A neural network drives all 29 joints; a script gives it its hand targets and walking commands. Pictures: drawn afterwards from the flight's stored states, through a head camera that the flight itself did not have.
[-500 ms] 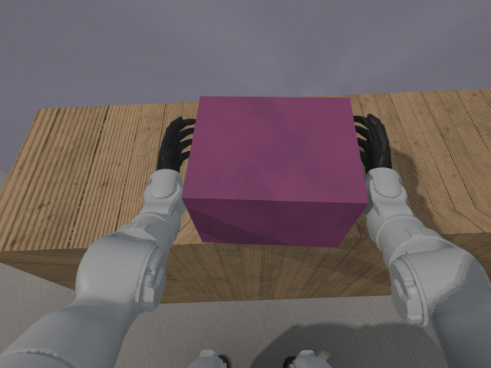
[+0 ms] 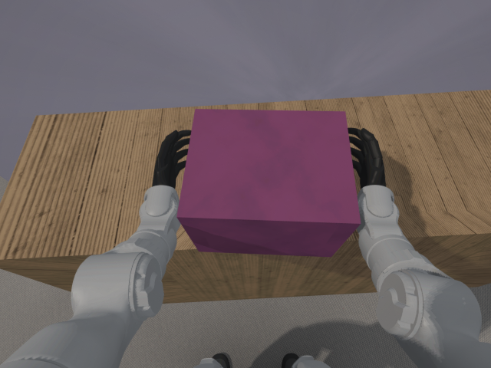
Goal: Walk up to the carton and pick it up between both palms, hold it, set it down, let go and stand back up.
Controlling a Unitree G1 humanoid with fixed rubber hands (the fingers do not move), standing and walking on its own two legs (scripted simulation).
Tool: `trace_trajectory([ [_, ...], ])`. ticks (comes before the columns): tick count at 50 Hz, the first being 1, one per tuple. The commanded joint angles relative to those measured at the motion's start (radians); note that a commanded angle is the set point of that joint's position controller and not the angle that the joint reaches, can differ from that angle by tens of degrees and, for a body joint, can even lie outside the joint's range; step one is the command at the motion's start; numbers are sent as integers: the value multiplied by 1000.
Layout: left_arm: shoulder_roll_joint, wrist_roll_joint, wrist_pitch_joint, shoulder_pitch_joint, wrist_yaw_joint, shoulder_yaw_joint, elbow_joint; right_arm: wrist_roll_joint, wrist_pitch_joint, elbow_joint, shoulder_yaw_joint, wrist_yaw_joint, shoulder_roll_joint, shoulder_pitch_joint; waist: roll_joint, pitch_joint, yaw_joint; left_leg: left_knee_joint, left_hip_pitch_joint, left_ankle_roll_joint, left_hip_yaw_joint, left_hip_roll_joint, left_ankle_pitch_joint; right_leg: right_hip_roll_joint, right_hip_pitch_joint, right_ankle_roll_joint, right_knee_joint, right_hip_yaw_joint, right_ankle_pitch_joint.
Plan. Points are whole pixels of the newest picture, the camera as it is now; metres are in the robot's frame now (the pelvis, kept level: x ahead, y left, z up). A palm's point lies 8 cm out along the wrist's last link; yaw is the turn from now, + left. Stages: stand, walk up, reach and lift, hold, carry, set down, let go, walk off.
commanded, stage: reach and lift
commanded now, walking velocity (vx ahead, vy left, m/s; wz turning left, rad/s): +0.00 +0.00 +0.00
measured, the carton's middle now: (266, 186) +0.41 -0.03 -0.02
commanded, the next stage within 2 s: none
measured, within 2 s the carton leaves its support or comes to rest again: leaves its support in 0.88 s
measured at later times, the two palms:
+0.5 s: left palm (167, 178) +0.43 +0.14 +0.02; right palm (369, 178) +0.40 -0.20 +0.02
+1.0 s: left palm (162, 185) +0.41 +0.15 +0.02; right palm (370, 181) +0.39 -0.20 +0.03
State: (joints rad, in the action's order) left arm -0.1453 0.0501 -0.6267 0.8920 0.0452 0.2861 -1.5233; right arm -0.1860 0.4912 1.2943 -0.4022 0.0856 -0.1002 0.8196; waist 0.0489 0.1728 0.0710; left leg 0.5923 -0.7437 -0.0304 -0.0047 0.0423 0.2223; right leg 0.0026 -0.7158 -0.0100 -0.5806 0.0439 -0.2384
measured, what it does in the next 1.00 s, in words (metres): stands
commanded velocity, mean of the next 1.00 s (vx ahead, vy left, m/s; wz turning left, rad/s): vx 0.00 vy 0.00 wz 0.00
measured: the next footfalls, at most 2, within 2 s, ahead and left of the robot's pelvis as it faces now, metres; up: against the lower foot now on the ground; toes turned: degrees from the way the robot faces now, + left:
none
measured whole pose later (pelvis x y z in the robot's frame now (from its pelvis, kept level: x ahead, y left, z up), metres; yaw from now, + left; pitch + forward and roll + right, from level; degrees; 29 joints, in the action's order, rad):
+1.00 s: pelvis +0.01 +0.00 +0.02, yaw -2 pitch +21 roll -1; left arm -0.06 0.18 -0.68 0.73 0.04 0.38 -1.31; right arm -0.32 0.70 1.26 -0.48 0.11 -0.09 0.69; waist 0.00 0.15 0.02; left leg 0.40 -0.61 -0.03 0.02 0.05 0.14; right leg 0.02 -0.57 -0.01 -0.34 0.02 -0.13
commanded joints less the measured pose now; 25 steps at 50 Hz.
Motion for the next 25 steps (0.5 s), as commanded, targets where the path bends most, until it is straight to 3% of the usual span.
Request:
trace_trajectory([
  [1, 520, 177, -27, 428, -139, -133, 74, -196, 53, -9, 204, -185, 589, 350, -11, 484, -1, -36, 287, -18, 51, -44, -241, -1, 311, 35, 62, 35, 416],
  [18, 551, 219, -16, 301, -114, -132, 108, -214, 84, -14, 229, -177, 611, 260, -28, 471, -10, -89, 329, -18, 50, -34, -362, -3, 420, 42, 108, 29, 589],
  [19, 547, 225, -19, 176, -118, -70, 85, -205, 80, -35, 267, -183, 613, 204, -44, 383, -87, -96, 342, -5, 66, -33, -374, -14, 473, 31, 97, 10, 624],
  [20, 542, 228, -20, 177, -123, -80, 97, -203, 80, -43, 262, -180, 607, 199, -50, 394, -65, -132, 282, 5, 60, -35, -335, -16, 504, 37, 104, 5, 619],
  [25, 538, 229, -4, 166, -110, -88, 129, -209, 74, -46, 245, -181, 592, 187, -46, 384, -76, -139, 344, -1, 63, -25, -338, -2, 448, 25, 135, 17, 526],
])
